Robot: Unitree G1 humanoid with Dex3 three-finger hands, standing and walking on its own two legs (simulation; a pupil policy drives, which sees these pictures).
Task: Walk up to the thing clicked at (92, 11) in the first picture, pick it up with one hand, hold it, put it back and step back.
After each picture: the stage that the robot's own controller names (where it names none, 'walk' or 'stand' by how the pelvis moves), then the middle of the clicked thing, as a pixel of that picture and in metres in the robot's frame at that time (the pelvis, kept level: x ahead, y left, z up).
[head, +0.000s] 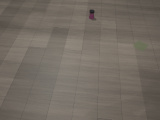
stand; (91, 14) +1.91 -0.15 -0.72
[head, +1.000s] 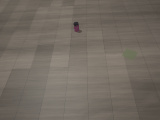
walk; (76, 26) +1.75 +0.18 -0.70
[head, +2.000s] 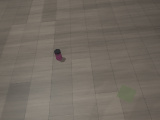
walk; (58, 54) +1.14 +0.36 -0.72
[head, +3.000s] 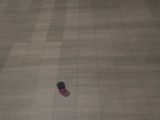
walk; (61, 88) +0.77 +0.26 -0.72
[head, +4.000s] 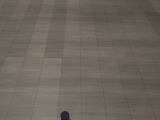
walk; (65, 118) +0.51 +0.14 -0.71
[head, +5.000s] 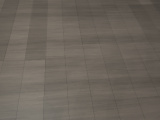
stand; out of the picture +0.39 +0.19 -0.71
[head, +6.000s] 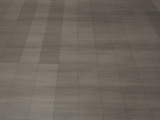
stand; out of the picture +0.38 +0.15 -0.72
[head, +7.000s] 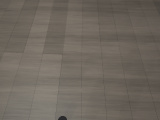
stand; out of the picture +0.39 +0.15 -0.72
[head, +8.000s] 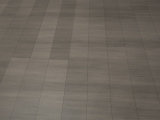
stand; out of the picture +0.37 +0.14 -0.71
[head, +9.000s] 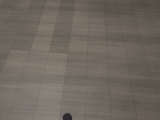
stand; out of the picture +0.42 +0.11 -0.71
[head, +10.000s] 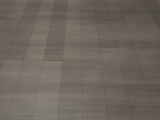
stand; out of the picture +0.40 +0.12 -0.72
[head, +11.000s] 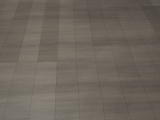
stand; out of the picture +0.39 +0.14 -0.72
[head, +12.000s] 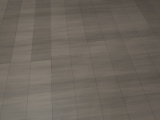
stand; out of the picture +0.37 +0.16 -0.72
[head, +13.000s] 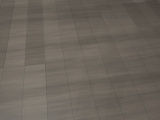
stand; out of the picture +0.39 +0.17 -0.72
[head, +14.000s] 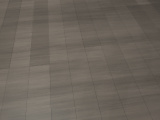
stand; out of the picture +0.40 +0.17 -0.73
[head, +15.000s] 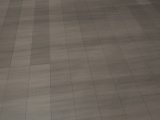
stand; out of the picture +0.41 +0.17 -0.73
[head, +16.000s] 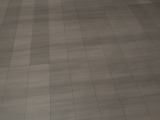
stand; out of the picture +0.40 +0.17 -0.73
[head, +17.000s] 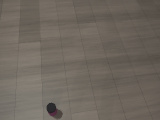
go down; (51, 109) +0.43 +0.18 -0.68
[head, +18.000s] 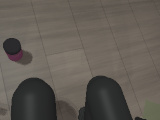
go down; (13, 50) +0.48 +0.24 -0.29
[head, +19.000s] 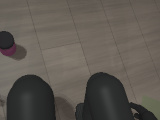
close in; (6, 44) +0.48 +0.25 -0.27
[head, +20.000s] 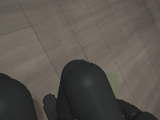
close in; out of the picture +0.46 +0.29 -0.22
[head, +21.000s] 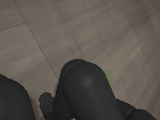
close; out of the picture +0.45 +0.29 -0.23
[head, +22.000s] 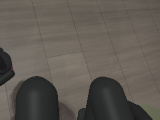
lift; (0, 67) +0.35 +0.26 -0.11
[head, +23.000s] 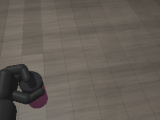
hold; (34, 91) +0.32 +0.16 +0.03
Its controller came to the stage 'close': yes
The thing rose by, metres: 0.70
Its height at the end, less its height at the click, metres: +0.68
